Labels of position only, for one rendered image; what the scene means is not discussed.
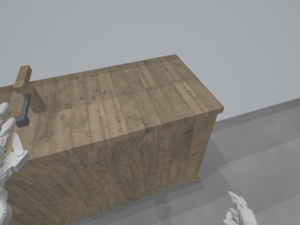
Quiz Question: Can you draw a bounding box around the robot left forearm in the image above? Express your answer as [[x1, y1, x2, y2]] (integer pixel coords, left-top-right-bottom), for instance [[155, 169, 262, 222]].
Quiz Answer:
[[0, 187, 12, 225]]

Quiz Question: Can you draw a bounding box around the counter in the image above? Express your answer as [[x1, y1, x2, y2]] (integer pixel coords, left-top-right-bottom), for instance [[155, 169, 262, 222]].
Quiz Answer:
[[0, 54, 224, 225]]

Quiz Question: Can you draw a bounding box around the right robot hand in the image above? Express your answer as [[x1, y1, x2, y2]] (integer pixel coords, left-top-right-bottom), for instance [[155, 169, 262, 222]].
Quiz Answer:
[[222, 191, 258, 225]]

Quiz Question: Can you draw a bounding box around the tap lever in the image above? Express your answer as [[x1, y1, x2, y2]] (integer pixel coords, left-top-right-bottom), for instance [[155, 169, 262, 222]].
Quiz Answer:
[[14, 93, 31, 128]]

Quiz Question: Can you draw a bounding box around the left robot hand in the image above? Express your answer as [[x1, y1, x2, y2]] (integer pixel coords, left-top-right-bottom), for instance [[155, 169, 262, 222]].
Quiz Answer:
[[0, 102, 30, 188]]

